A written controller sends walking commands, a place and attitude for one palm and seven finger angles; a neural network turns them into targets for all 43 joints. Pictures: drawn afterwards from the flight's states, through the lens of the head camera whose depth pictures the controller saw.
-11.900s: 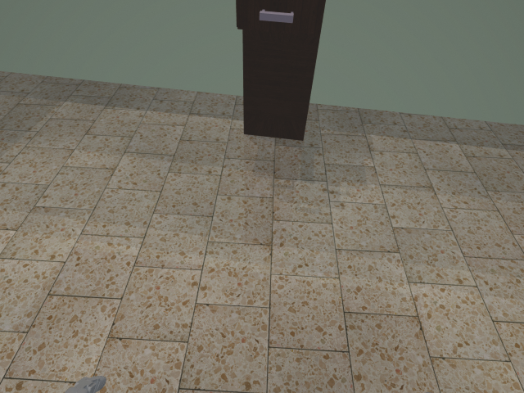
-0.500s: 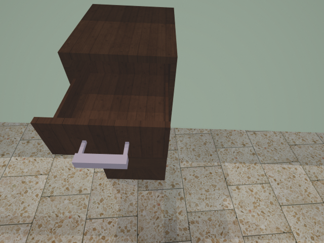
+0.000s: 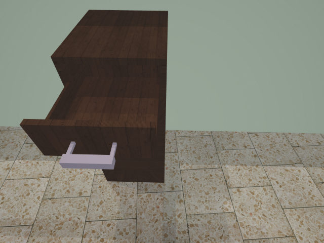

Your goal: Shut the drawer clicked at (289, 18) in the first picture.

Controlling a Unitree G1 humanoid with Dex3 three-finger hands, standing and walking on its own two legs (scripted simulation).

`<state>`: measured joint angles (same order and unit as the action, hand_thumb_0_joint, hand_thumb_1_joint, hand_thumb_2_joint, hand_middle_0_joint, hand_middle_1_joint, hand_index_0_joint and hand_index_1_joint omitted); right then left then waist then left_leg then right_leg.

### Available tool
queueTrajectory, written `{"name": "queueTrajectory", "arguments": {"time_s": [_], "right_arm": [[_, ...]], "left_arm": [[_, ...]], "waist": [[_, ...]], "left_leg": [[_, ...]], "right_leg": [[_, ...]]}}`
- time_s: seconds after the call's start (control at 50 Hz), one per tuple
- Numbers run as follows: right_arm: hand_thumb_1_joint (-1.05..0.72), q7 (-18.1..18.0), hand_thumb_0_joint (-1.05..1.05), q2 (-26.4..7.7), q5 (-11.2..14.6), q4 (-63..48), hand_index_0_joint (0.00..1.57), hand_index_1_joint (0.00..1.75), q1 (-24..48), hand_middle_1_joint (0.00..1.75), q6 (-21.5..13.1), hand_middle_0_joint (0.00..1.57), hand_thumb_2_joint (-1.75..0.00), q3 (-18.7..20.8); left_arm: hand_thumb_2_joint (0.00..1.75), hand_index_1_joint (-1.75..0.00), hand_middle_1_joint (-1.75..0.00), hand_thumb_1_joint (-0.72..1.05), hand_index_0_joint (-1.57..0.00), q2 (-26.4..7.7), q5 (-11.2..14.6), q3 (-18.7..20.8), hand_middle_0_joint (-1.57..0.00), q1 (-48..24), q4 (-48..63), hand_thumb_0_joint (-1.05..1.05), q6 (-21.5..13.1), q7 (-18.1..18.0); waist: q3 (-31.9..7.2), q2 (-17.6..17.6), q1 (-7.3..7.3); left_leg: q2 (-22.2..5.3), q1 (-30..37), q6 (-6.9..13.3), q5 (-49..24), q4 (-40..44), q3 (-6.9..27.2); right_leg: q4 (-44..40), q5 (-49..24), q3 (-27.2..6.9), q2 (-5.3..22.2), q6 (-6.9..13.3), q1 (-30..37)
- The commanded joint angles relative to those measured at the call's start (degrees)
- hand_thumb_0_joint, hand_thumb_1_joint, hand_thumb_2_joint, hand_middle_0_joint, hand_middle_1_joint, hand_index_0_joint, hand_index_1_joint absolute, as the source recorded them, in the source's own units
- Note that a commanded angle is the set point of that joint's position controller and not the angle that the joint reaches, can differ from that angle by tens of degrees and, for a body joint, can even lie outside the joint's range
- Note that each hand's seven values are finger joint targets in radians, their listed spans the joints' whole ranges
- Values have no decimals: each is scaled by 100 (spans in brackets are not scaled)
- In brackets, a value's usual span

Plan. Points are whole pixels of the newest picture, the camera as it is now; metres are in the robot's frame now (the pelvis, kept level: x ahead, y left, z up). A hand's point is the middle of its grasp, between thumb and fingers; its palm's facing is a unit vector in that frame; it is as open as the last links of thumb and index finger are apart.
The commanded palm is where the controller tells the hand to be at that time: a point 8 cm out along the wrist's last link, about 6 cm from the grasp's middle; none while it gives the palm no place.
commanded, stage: come to a stop and stand still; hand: left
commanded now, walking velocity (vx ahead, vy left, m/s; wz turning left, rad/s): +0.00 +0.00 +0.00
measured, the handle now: (90, 153) +0.32 +0.21 +0.04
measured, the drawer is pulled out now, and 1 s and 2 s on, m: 0.27 0.27 0.27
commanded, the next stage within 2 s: look again from close up in 0.06 s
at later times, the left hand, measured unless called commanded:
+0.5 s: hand out of the picture -0.01 +0.19 -0.18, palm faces +0.04 -0.98 -0.20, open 7.4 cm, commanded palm none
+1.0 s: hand (83, 213) +0.18 +0.19 +0.02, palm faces +0.15 -0.99 -0.01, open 6.9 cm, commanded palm +0.08 +0.24 -0.04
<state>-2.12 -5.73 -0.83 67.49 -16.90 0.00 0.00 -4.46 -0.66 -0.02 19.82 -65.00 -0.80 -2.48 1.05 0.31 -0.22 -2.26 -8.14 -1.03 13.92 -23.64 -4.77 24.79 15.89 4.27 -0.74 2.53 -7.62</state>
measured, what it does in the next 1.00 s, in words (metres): stands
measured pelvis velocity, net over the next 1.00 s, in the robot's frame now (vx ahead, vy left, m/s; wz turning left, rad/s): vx -0.03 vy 0.04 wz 0.01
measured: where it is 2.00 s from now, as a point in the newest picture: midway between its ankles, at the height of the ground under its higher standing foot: outside the picture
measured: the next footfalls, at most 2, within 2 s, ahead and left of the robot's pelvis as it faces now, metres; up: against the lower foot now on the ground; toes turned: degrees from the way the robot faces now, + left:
none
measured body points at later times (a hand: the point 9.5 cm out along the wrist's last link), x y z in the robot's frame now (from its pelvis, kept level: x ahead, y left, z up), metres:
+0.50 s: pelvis -0.02 +0.02 -0.01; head -0.02 +0.02 +0.44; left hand -0.01 +0.25 -0.16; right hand -0.02 -0.19 -0.17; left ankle -0.02 +0.12 -0.74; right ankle -0.03 -0.08 -0.74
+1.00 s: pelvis -0.03 +0.04 -0.02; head -0.03 +0.03 +0.43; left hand +0.17 +0.24 +0.02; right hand +0.12 -0.22 -0.10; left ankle -0.02 +0.12 -0.74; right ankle -0.02 -0.08 -0.74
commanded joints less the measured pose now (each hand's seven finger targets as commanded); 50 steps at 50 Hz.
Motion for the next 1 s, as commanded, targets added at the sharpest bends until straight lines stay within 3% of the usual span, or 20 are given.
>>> {"name": "queueTrajectory", "arguments": {"time_s": [0.0, 0.12, 0.14, 0.16, 0.18, 0.22, 0.26, 0.32, 0.34, 0.46, 0.7, 0.72, 0.74, 0.76, 0.78, 0.8, 0.82, 0.86, 0.94, 0.98], "right_arm": [[-90, -40, 0, -405, 23, -86, 20, 30, -465, 30, -13, 20, -90, 69], [-90, -35, 0, -400, 13, -112, 20, 30, -440, 30, -6, 20, -90, 61], [-90, 67, 0, -659, 62, -606, 20, 30, 270, 30, -147, 20, -90, 70], [-90, 86, 0, -365, 41, -822, 20, 30, -88, 30, -56, 20, -90, 80], [-90, 102, 0, -382, 7, -789, 20, 30, -112, 30, -15, 20, -90, 84], [-90, 117, 0, -380, 6, -738, 20, 30, -350, 30, -32, 20, -90, 70], [-90, 111, 0, -421, 5, -691, 20, 30, -554, 30, -85, 20, -90, 55], [-90, 84, 0, -614, -19, -690, 20, 30, -494, 30, -130, 20, -90, 26], [-90, 77, 0, -639, -14, -706, 20, 30, -401, 30, -137, 20, -90, 14], [-90, 50, 0, -775, -5, -709, 20, 30, -349, 30, -158, 20, -90, -31], [-90, 43, 0, -856, 8, -531, 20, 30, -331, 30, -206, 20, -90, -56], [-90, 86, 0, -1075, 76, -913, 20, 30, 173, 30, -219, 20, -90, 3], [-90, -109, 0, -1992, 313, -2951, 20, 30, 101, 30, -1122, 20, -90, 246], [-90, -288, 0, -1378, 248, -2610, 20, 30, 555, 30, -1700, 20, -90, -19], [-90, -312, 0, -1412, 286, -2242, 20, 30, 535, 30, -1878, 20, -90, 83], [-90, -199, 0, -1152, 340, -2144, 20, 30, 279, 30, -1868, 20, -90, 66], [-90, -152, 0, -1424, 356, -2625, 20, 30, 386, 30, -1941, 20, -90, 112], [-90, -134, 0, -1544, 239, -2947, 20, 30, 484, 30, -2114, 20, -90, 233], [-90, 174, 0, -1496, 152, -3634, 20, 30, 789, 30, -1948, 20, -90, 430], [-90, 400, 0, -1539, 133, -3907, 20, 30, 963, 30, -1756, 20, -90, 564]], "left_arm": [[90, -30, -30, 90, -20, -563, 13, 90, -20, 495, 90, 0, -75, -29], [90, -30, -30, 90, -20, -527, 10, 98, -20, 546, 72, 0, -82, -29], [90, -30, -30, 90, -20, -905, -100, 107, -20, 815, -59, 0, -261, -210], [90, -30, -30, 90, -20, -1034, -81, 125, -20, 660, 231, 0, -295, -175], [90, -30, -30, 90, -20, -1084, -85, 147, -20, 419, 359, 0, -301, -131], [90, -30, -30, 90, -20, -983, -57, 121, -20, 195, 456, 0, -289, -91], [90, -30, -30, 90, -20, -931, -29, 122, -20, 46, 521, 0, -256, -76], [90, -30, -30, 90, -20, -785, 6, 76, -20, 45, 540, 0, -154, -43], [90, -30, -30, 90, -20, -806, 3, 73, -20, 68, 527, 0, -112, -30], [90, -30, -30, 90, -20, -857, 15, 42, -20, 110, 494, 0, -55, 11], [90, -30, -30, 90, -20, -896, 18, 46, -20, 57, 461, 0, -31, 17], [90, -30, -30, 90, -20, -1071, -68, 21, -20, 348, 284, 0, -122, -199], [90, -32, -32, 90, -22, -2465, 1057, 973, -22, -3924, 9424, 0, -1327, -180], [90, -34, -34, 90, -24, -1995, 583, 754, -24, -1076, 7964, 0, -961, -354], [90, -37, -37, 90, -26, -1527, 709, 427, -26, -820, 7431, 0, -644, -671], [90, -39, -39, 90, -28, -31, 689, -513, -28, 841, 6283, 0, -65, -608], [90, -41, -41, 90, -30, -29, 964, -633, -30, -124, 7566, 0, -218, -487], [90, -45, -45, 90, -34, -281, 823, -397, -34, 134, 7523, 0, -734, -350], [90, -54, -54, 90, -42, 179, 1059, -246, -42, 2466, 6310, 0, -1888, 635], [90, -58, -58, 90, -46, -290, 1153, 331, -46, 2817, 6233, 0, -2630, 1267]], "waist": [[401, -102, -12], [513, -77, 5], [848, -682, 277], [322, -801, -42], [315, -323, -64], [-15, -333, -163], [-64, -201, -242], [359, 259, -100], [491, 566, -36], [552, 58, 56], [296, -45, 78], [493, -620, 227], [-2669, 763, -523], [-2473, 1539, 100], [-1969, 1396, -65], [-1178, 908, -163], [-422, 762, -230], [-32, 52, -309], [-93, -1694, 217], [-217, -1123, 389]], "left_leg": [[-387, -22, 145, -728, 319, 361], [-374, -55, 139, -651, 337, 367], [-315, -1086, -23, -190, -1087, 198], [-151, -977, 111, 776, -1392, 437], [-161, -808, 130, 718, -1359, 322], [-58, -557, 91, 499, -1173, 230], [-84, -214, 122, 95, -623, 299], [-339, -608, 278, -229, -158, 659], [-358, -814, 311, -238, -2, 771], [-333, -928, 358, -166, 258, 848], [-339, -532, 393, -786, 398, 833], [-447, -827, 233, -1485, -629, 660], [126, 950, 183, -2114, -107, 713], [-171, 1424, 61, -2891, 51, 650], [-151, 786, -162, -2571, 128, 655], [-201, 459, -64, -1983, 229, 783], [-154, -107, -43, -1444, 194, 925], [-5, -803, 22, -523, -271, 986], [84, -1981, 0, -366, -1224, 720], [189, -2191, -109, -330, -1562, 519]], "right_leg": [[-626, -1271, -725, 731, -38, -427], [-692, -976, -764, 716, -27, -560], [-617, -3816, -1127, 1091, -438, -481], [-725, -3065, -1272, 1410, -213, -321], [-755, -2718, -1258, 1465, 92, -423], [-766, -1137, -1101, 1264, 425, -585], [-525, -625, -928, 1044, 377, -747], [-275, -76, -672, 637, 149, -746], [-189, -84, -606, 577, 110, -625], [-170, -192, -522, 579, 28, -340], [-121, -644, -456, 660, -76, -155], [-212, -2288, -700, 896, -142, -446], [307, -2111, -192, 273, -60, -135], [717, -813, -109, 135, 12, -447], [901, -157, 46, 131, -52, -739], [833, 138, 75, 140, -129, -1252], [809, 58, 143, 194, -142, -1249], [632, 37, 252, 127, -125, -1595], [1361, 212, 450, -34, -107, -2216], [1699, -5, 364, -3, -7, -2304]]}}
